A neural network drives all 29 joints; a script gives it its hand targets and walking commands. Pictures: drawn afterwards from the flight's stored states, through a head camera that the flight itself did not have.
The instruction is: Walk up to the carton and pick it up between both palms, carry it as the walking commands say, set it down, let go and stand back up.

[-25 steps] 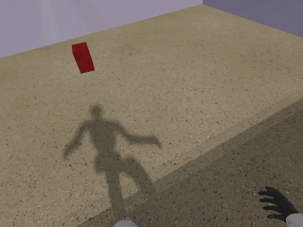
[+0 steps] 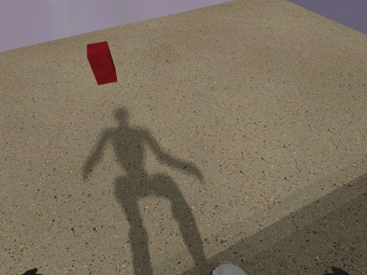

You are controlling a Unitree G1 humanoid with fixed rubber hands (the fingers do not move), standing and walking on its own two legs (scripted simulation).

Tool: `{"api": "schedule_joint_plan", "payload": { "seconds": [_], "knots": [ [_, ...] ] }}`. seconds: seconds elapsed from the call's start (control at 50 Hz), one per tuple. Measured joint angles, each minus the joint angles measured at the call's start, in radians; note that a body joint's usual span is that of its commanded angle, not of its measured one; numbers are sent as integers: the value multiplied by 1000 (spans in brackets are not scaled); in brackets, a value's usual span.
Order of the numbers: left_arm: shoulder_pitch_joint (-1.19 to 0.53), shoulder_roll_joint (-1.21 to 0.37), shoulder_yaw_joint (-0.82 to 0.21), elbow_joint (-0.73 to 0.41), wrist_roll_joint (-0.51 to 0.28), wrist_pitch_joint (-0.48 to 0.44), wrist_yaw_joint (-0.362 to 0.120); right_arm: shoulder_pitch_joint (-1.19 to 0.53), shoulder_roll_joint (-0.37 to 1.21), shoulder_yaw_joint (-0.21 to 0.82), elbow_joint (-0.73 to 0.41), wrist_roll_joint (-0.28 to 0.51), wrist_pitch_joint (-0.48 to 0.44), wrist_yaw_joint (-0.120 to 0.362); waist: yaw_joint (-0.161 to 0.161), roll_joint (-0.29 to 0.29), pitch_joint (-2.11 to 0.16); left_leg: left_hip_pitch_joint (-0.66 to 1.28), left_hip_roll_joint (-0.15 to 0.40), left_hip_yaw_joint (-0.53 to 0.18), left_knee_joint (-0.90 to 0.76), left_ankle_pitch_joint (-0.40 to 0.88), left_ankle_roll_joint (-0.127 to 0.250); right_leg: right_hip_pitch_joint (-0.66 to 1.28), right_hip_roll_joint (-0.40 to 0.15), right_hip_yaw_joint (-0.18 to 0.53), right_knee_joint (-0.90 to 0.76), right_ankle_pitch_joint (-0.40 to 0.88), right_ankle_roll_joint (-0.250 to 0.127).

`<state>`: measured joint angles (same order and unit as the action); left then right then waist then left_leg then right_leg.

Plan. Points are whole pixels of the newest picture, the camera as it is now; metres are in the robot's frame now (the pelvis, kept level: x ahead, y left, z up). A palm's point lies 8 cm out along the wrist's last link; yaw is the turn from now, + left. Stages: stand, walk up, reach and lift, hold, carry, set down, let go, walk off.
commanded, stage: walk up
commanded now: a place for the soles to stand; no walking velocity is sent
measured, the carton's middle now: (102, 63) +1.99 +0.66 -0.62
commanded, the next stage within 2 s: none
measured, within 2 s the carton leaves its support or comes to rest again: neither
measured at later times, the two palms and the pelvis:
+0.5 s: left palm (1, 240) +0.25 +0.43 -0.07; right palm (236, 117) +0.58 -0.20 -0.05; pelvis +0.30 +0.07 +0.00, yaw +10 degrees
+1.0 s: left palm (27, 125) +0.60 +0.49 -0.03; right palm (220, 92) +0.77 -0.19 -0.09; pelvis +0.59 +0.11 +0.01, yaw +12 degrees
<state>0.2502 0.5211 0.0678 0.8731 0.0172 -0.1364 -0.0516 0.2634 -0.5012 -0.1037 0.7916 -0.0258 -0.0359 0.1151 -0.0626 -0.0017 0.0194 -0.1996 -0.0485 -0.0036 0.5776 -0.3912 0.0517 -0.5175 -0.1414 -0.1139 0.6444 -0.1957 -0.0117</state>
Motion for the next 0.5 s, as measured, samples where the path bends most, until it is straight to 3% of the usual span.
{"api": "schedule_joint_plan", "payload": {
  "seconds": [0.06,0.12,0.18,0.26,0.34,0.4,0.44,0.46,0.5],
  "knots": [
    [-12,14,14,-3,8,-20,20,11,-14,1,18,1,-3,-14,9,42,-13,-125,7,-65,354,-82,11,23,21,-42,51,0,-26],
    [-20,1,10,-1,1,-17,31,-23,-21,13,44,3,-7,-16,31,95,-14,-274,47,-63,564,16,-19,123,34,-103,16,-65,-24],
    [-5,-2,7,4,-5,-17,30,-73,-22,19,59,3,-2,1,56,105,-21,-359,109,-17,478,90,-57,242,37,-143,-92,-67,-12],
    [51,12,10,14,-11,-19,25,-162,-20,22,54,8,11,32,85,91,-23,-411,155,13,270,228,-68,382,37,-172,-227,-69,12],
    [103,22,13,29,-16,-7,23,-254,-12,25,34,18,15,48,111,76,-15,-385,155,32,70,320,-54,503,31,-188,-313,-97,50],
    [129,28,13,34,-21,10,29,-303,-5,25,13,19,19,50,132,63,-14,-331,129,59,-14,304,-29,568,13,-194,-317,-151,79],
    [143,33,10,29,-26,23,36,-315,-5,21,-5,13,15,40,141,54,-16,-268,97,73,-63,262,6,567,-18,-187,-221,-224,78],
    [140,30,6,25,-29,30,40,-314,-5,15,-13,5,9,27,137,48,-9,-263,85,77,-45,299,14,524,-49,-171,-86,-258,56],
    [108,13,-8,1,-31,36,44,-284,6,9,-19,12,0,-1,129,33,6,-265,66,77,29,250,7,368,-40,-31,257,-268,13]
  ]
}}
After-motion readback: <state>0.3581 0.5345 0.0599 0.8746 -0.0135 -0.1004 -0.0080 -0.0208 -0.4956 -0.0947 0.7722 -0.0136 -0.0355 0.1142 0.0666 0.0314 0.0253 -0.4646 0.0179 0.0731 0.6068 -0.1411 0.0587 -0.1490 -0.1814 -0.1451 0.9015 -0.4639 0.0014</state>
